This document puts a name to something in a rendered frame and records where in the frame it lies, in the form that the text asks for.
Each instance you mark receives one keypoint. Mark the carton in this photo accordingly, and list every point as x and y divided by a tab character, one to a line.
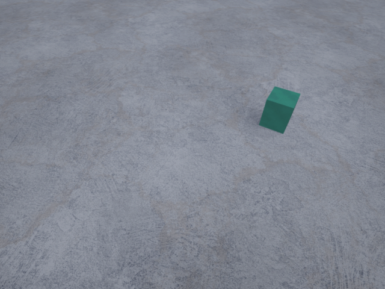
278	109

